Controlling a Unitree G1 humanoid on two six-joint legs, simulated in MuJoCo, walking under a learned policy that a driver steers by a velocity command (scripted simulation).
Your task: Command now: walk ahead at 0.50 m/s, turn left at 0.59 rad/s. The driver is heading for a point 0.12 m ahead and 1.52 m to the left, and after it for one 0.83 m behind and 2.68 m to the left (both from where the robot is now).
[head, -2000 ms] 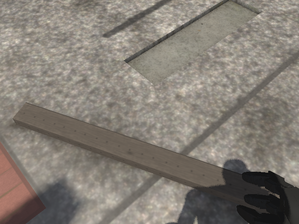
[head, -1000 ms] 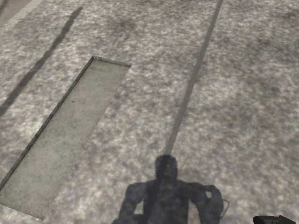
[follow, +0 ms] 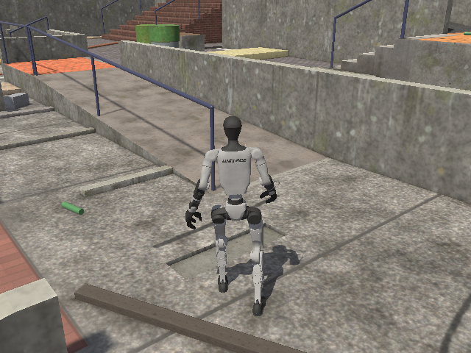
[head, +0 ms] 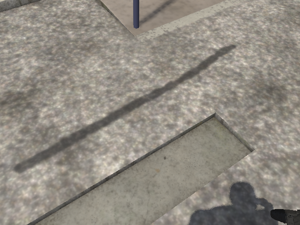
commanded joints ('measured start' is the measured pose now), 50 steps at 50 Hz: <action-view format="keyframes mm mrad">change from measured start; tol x32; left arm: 1 -33 40 -24 -144 32 -55 -10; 18 -405 59 -22 -242 13 -63 -31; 50 120 132 0 8 -18 8 -7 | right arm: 1 379 -295 -86 -11 8 -13 -16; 50 152 -182 -50 39 -20 -44 13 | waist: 1 -168 274 -364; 23 -23 112 -87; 25 -35 -335 -349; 45 14 -50 91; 50 -130 36 -201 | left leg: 1 877 330 -875 -327 -230 337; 8 327 153 -380 -391 207 211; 21 358 134 -454 -248 100 114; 27 -282 -18 -222 654 -300 -52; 47 -93 52 -85 -167 115 -19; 50 607 -4 -25 -152 157 68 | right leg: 1 -754 140 225 762 -169 -21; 21 -390 105 307 -76 429 -52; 25 408 -265 853 -214 113 -333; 31 -30 -140 477 -377 277 -234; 44 60 -152 188 -413 423 -218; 50 -95 -92 97 112 857 -113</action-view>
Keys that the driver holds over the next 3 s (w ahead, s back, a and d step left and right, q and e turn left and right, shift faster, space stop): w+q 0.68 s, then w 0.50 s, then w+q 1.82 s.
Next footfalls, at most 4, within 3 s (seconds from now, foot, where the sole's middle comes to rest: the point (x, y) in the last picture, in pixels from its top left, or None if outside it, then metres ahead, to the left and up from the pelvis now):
0.46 right None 0.44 -0.07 -0.76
0.96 left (91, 193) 0.58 0.32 -0.76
1.44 right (115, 138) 0.88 0.25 -0.76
1.94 left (40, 129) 0.90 0.65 -0.76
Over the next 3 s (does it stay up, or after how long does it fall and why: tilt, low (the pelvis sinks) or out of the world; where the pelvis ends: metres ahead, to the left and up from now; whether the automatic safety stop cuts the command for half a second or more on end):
stays up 1.08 1.01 0.00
